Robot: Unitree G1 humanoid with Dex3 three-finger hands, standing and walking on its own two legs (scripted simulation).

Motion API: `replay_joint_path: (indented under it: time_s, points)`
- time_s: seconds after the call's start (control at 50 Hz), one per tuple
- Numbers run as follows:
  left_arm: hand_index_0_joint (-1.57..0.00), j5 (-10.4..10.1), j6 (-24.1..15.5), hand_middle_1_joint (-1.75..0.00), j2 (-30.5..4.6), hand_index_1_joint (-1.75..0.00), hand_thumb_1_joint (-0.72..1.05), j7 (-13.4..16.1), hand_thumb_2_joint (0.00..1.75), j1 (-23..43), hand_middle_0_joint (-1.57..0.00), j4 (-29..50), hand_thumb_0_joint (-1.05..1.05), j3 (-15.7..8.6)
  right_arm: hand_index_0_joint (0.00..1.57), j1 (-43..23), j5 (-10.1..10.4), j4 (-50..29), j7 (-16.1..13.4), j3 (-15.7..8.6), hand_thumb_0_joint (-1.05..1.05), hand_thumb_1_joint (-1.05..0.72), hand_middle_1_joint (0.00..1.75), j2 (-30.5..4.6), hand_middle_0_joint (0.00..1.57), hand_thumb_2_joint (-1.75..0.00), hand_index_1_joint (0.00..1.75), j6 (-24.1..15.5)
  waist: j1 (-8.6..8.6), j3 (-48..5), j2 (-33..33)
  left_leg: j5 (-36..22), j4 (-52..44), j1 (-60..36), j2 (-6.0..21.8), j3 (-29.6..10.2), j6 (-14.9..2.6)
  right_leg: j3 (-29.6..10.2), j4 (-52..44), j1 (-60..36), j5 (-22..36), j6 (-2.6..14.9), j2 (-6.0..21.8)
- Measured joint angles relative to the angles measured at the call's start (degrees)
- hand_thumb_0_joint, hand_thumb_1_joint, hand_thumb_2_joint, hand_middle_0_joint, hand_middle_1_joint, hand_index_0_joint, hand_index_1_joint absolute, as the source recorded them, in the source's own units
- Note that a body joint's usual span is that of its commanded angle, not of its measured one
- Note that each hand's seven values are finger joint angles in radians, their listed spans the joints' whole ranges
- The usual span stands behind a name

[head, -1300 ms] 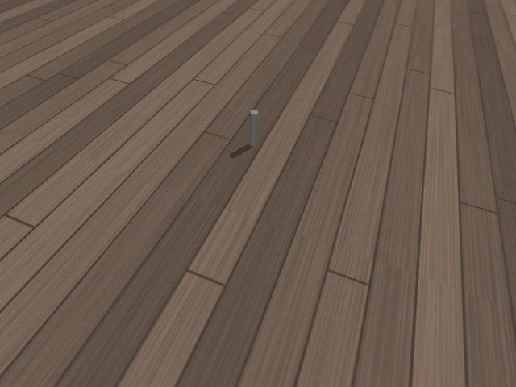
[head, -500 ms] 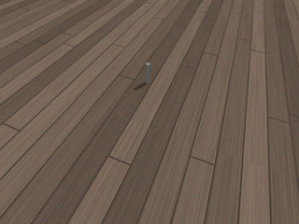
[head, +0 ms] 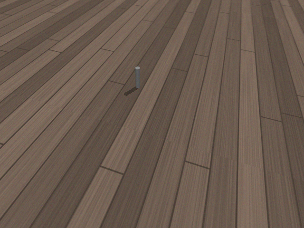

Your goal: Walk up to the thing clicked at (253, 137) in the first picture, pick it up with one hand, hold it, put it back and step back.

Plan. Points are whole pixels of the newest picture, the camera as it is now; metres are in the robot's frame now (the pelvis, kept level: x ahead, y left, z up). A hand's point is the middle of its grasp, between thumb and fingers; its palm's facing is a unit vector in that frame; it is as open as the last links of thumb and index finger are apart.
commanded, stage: walk up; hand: left
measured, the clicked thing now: (137, 77) +1.49 +0.10 -0.66
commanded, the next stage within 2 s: none
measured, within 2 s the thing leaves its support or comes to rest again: neither
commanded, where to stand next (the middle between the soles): +1.13 -0.08 m, yaw -5 degrees
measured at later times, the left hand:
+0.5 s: hand (76, 200) +0.23 +0.23 -0.16, palm faces -0.04 -0.94 -0.34, open 7.4 cm
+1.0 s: hand (104, 111) +0.58 +0.19 -0.13, palm faces -0.10 -0.90 -0.42, open 7.4 cm
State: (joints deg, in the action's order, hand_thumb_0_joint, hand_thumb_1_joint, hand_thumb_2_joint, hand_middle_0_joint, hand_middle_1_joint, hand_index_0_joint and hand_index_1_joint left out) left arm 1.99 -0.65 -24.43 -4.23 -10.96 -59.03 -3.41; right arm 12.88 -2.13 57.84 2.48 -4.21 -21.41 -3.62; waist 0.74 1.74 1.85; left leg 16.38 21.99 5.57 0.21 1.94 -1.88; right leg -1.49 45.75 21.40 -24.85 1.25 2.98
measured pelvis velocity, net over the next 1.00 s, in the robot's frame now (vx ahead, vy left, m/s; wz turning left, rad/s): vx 0.46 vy -0.08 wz -0.08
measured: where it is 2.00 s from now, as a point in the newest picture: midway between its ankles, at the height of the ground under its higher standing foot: (155, 135)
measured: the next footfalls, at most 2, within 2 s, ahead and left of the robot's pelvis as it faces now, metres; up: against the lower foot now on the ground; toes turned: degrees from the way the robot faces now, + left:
right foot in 0.12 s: +0.15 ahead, -0.18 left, +0.00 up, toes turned -5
left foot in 0.52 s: +0.38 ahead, +0.09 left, +0.00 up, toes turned +3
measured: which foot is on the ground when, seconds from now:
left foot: down 0.00-0.14, up 0.16-0.50, down 0.52-0.92, up 0.94-1.00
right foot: up 0.00-0.10, down 0.12-0.54, up 0.56-0.88, down 0.90-1.00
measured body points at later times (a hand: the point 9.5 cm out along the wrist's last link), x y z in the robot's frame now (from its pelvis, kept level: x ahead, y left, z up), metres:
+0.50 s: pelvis +0.21 -0.05 -0.01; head +0.23 -0.03 +0.44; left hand +0.23 +0.28 -0.13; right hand +0.31 -0.37 -0.11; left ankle +0.34 +0.09 -0.73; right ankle +0.11 -0.18 -0.74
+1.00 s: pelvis +0.46 -0.08 -0.02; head +0.47 -0.10 +0.43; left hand +0.58 +0.24 -0.10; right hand +0.47 -0.41 -0.15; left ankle +0.39 +0.07 -0.68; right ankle +0.51 -0.20 -0.74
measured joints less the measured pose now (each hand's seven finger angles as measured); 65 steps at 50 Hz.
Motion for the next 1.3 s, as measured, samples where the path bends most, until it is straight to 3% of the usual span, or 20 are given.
replay_joint_path:
  time_s: [0.1, 0.12, 0.14, 0.18, 0.22, 0.26, 0.38, 0.5, 0.54, 0.6, 0.64, 0.76, 0.86, 0.9, 0.92, 0.98, 1.02, 1.08, 1.18, 1.3]
  points:
    - [-0.2, -0.1, -1.1, -0.3, -1.6, -0.3, 0.91, -1.5, 0.9, -1.2, -0.21, 2.3, 0.01, -0.9, 0.21, 2.5, -0.5, -0.3, 0.7, -1.1, 0.01, -0.9, 0.3, -3.4, 0.21, -0.9, 0.3, 1.2, 0.26, 0.9, -1.7, 4.3, 2.2, -3.2, 2.7, 0.9, 2.24, 1.5, -9.5, 0.4, 7.2, -0.93, 2.2]
    - [-0.2, -0.1, -1.6, -0.3, -1.9, -0.3, 0.91, -1.4, 0.9, -1.6, -0.21, 2.7, 0.01, -1.1, 0.21, 2.8, -0.5, -0.4, 0.7, -1.2, 0.01, -0.9, 0.3, -4.0, 0.21, -0.9, 0.3, 1.5, 0.24, 1.0, -2.1, 6.8, 5.4, -2.8, 3.5, 0.8, 2.02, 2.1, -11.8, -0.8, 9.9, -1.23, 2.0]
    - [-0.2, 0.0, -2.3, -0.3, -1.9, -0.3, 0.9, -1.1, 0.9, -1.6, -0.21, 3.1, 0.01, -1.5, 0.21, 3.0, -0.5, -0.5, 0.6, -1.4, 0.01, -0.9, 0.3, -4.7, 0.21, -0.9, 0.3, 1.9, 0.28, 1.4, -3.4, 9.4, 11.0, -1.3, 5.1, 0.0, 0.69, 3.2, -11.4, -1.5, 12.8, -1.75, 0.9]
    - [-0.2, 0.1, -3.4, -0.3, -1.3, -0.3, 0.91, -0.1, 0.9, -2.2, -0.21, 4.3, 0.01, -1.8, 0.2, 2.7, -0.1, -0.1, 0.2, -1.3, 0.01, -0.9, 0.3, -5.1, 0.21, -0.9, 0.3, 3.0, -0.45, 1.8, -4.9, 13.0, 26.9, 4.8, 4.5, -3.7, 0.02, 4.5, -8.4, -2.1, 10.0, -1.65, -0.7]
    - [-0.2, -0.5, -3.5, -0.3, -0.3, -0.3, 0.91, 0.3, 0.9, -3.4, -0.21, 5.0, 0.0, -1.3, 0.2, 1.8, 0.4, 0.1, 0.3, -1.1, 0.01, -0.9, 0.3, -5.2, 0.21, -0.9, 0.3, 3.4, -1.35, 1.8, -5.5, 10.4, 37.5, 10.6, 2.6, -4.7, 0.17, 4.8, -10.1, -4.8, 8.7, -0.72, -1.5]
    - [-0.2, -0.9, -3.4, -0.3, 0.8, -0.3, 0.9, 0.6, 0.9, -4.8, -0.21, 5.0, 0.0, -0.5, 0.2, 1.1, 0.9, -0.6, 0.7, -0.7, 0.01, -0.9, 0.3, -5.3, 0.2, -0.9, 0.3, 2.8, -1.85, 1.5, -6.0, 6.4, 40.3, 15.3, 2.4, -3.4, 0.33, 4.9, -13.9, -8.2, 9.0, -0.23, -2.1]
    - [-0.2, -1.3, -3.7, -0.3, 1.5, -0.3, 0.9, 0.6, 0.9, -8.4, -0.21, 5.4, 0.01, 0.4, 0.2, -0.3, 0.8, -4.3, 2.9, -0.5, 0.01, -0.9, 0.3, -3.6, 0.2, -0.9, 0.3, 1.9, -2.75, 1.2, -5.1, -0.1, 27.2, 22.6, 5.1, -1.4, 1.98, 4.6, -21.8, -15.9, 8.7, 0.11, -3.2]
    - [-0.2, -1.2, -3.7, -0.3, 0.1, -0.3, 0.9, 0.5, 0.9, -9.8, -0.21, 6.8, 0.01, 0.6, 0.2, -1.4, 0.4, -5.8, 3.3, -0.6, 0.01, -0.9, 0.3, -2.4, 0.21, -0.9, 0.3, 1.5, -3.53, 1.7, -2.8, -5.6, 12.3, 19.9, 5.9, -0.1, 1.8, 4.4, -19.4, -20.1, 1.8, -1.75, -2.8]
    - [-0.2, -1.4, -3.2, -0.3, -0.5, -0.3, 0.9, 1.0, 0.9, -9.8, -0.21, 7.0, 0.01, 0.6, 0.2, -1.9, 0.1, -6.6, 2.8, -0.9, 0.01, -0.9, 0.3, -1.9, 0.21, -0.9, 0.3, 0.3, -3.26, 2.4, -0.5, -8.2, 12.3, 18.1, 4.1, 1.6, 1.43, 3.3, -10.0, -17.9, -2.6, -0.8, -0.4]
    - [-0.2, -1.9, -2.3, -0.3, -0.4, -0.3, 0.9, 2.0, 0.9, -8.2, -0.21, 6.3, 0.01, 1.1, 0.21, -1.7, 0.8, -8.6, 1.9, -0.7, 0.01, -0.9, 0.3, -0.8, 0.21, -0.9, 0.3, -1.0, -1.66, 3.2, 0.7, -3.7, 14.8, 16.3, 3.5, 2.7, 1.05, -1.4, 12.0, -8.0, -3.2, 1.28, -2.7]
    - [-0.2, -2.2, -2.6, -0.3, -0.9, -0.3, 0.9, 1.9, 0.9, -7.2, -0.21, 6.5, 0.01, 1.4, 0.21, -0.7, 1.5, -9.2, 1.5, 0.0, 0.0, -0.9, 0.3, 0.0, 0.21, -0.9, 0.3, -1.0, -1.02, 3.2, 1.6, -2.9, 12.5, 13.2, 3.2, 3.6, 0.89, -1.7, 17.7, -2.3, -0.2, 1.61, -2.8]
    - [-0.2, -1.8, -3.0, -0.3, -1.3, -0.3, 0.91, 0.2, 0.9, -4.8, -0.21, 8.0, 0.01, 1.0, 0.21, 3.6, 1.6, -9.6, 1.1, 0.9, 0.0, -0.9, 0.3, -0.9, 0.21, -0.9, 0.3, -1.1, 0.3, 2.7, 1.6, -0.8, 5.9, 4.6, 2.3, 5.6, 1.07, 1.4, 5.4, 6.7, 5.4, -0.5, 1.5]
    - [-0.2, -1.3, -3.3, -0.3, -0.9, -0.3, 0.91, -0.7, 0.9, -2.6, -0.21, 8.6, 0.01, 0.4, 0.21, 6.7, 1.9, -8.9, 1.1, 0.7, 0.01, -0.9, 0.3, -3.0, 0.21, -0.9, 0.3, -0.5, 1.4, 2.6, -1.0, 4.9, 7.6, 0.3, 3.0, 5.5, 2.61, 3.1, -8.1, 5.6, 14.1, 0.05, 2.4]
    - [-0.2, -1.2, -4.0, -0.3, -1.3, -0.3, 0.9, -0.7, 0.9, -2.5, -0.21, 9.0, 0.01, -0.1, 0.21, 7.9, 2.0, -8.5, 1.0, 0.7, 0.01, -0.9, 0.3, -3.6, 0.21, -0.9, 0.3, 0.1, 1.41, 2.0, -2.0, 9.4, 12.6, 0.3, 4.1, 4.9, 2.81, 4.0, -11.0, 2.8, 15.8, 0.34, 1.3]
    - [-0.2, -1.1, -4.4, -0.3, -1.0, -0.3, 0.9, -0.3, 0.9, -2.1, -0.21, 9.1, 0.0, -0.5, 0.21, 7.9, 2.0, -8.0, 0.8, 0.6, 0.01, -0.9, 0.3, -3.8, 0.21, -0.9, 0.3, 0.5, 1.22, 2.2, -3.4, 11.0, 18.1, 1.8, 5.6, 3.8, 1.66, 4.9, -9.0, 2.6, 14.7, 0.04, 0.3]
    - [-0.2, -1.7, -5.2, -0.3, -0.1, -0.3, 0.91, 0.7, 0.9, -2.2, -0.21, 10.2, 0.0, -0.1, 0.2, 6.3, 2.0, -6.4, 0.2, 1.1, 0.01, -0.9, 0.3, -3.6, 0.21, -0.9, 0.3, 1.8, -0.16, 2.7, -4.3, 11.2, 37.7, 9.9, 3.3, -1.0, 0.47, 5.3, -6.1, 0.8, 10.3, 0.09, -0.1]
    - [-0.2, -2.1, -5.2, -0.3, 1.0, -0.3, 0.9, 1.0, 0.9, -3.1, -0.21, 10.3, 0.0, 0.5, 0.2, 5.0, 2.4, -6.1, 0.2, 1.3, 0.01, -0.9, 0.3, -3.8, 0.21, -0.9, 0.3, 1.9, -0.86, 2.6, -5.2, 8.2, 42.9, 14.8, 2.6, -1.9, 0.16, 5.5, -8.6, -2.1, 10.0, 0.18, -0.3]
    - [-0.2, -2.1, -5.1, -0.3, 1.9, -0.3, 0.9, 1.2, 0.9, -5.2, -0.21, 10.1, 0.0, 1.2, 0.2, 3.5, 2.3, -6.9, 0.9, 1.2, 0.01, -0.9, 0.3, -3.8, 0.21, -0.9, 0.3, 1.5, -1.51, 2.2, -5.9, 3.9, 39.8, 20.3, 3.6, -1.8, 0.69, 5.6, -13.5, -6.4, 10.3, 0.01, -0.7]
    - [-0.2, -1.5, -5.0, -0.3, 1.2, -0.3, 0.9, 1.2, 0.9, -8.2, -0.21, 9.9, 0.0, 1.1, 0.2, 2.1, 1.5, -7.8, 2.2, 0.7, 0.01, -0.9, 0.3, -3.3, 0.21, -0.9, 0.3, 1.5, -2.61, 1.9, -5.0, -0.5, 25.5, 23.9, 5.5, -1.1, 1.9, 5.9, -17.4, -11.4, 8.4, -0.16, -1.0]
    - [-0.2, -1.4, -4.2, -0.3, -1.0, -0.3, 0.9, 1.3, 0.9, -10.6, -0.21, 9.2, 0.01, 0.8, 0.2, 1.5, 1.2, -8.1, 2.8, 0.0, 0.01, -0.9, 0.3, -3.5, 0.21, -0.9, 0.3, 0.6, -3.3, 1.5, -2.7, -6.3, 12.3, 19.0, 4.7, 0.9, 0.98, 6.1, -12.7, -14.8, 0.4, -2.35, 0.6]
